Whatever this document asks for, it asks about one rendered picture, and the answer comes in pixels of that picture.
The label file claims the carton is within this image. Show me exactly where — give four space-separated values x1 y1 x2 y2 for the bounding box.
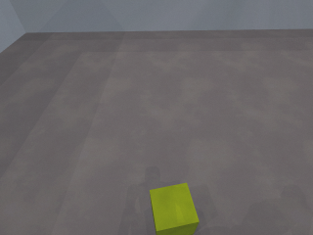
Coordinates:
150 182 200 235

